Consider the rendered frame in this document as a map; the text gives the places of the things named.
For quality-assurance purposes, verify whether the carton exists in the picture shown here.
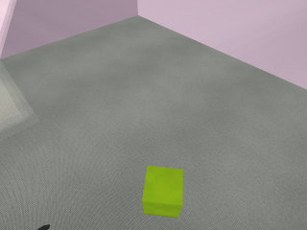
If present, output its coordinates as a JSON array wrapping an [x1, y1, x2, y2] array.
[[142, 166, 183, 219]]

